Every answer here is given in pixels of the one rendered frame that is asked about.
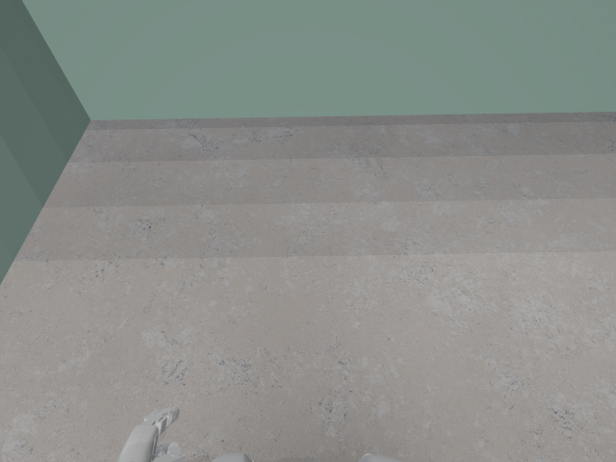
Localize left robot hand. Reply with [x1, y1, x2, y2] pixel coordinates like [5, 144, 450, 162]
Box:
[117, 407, 186, 462]

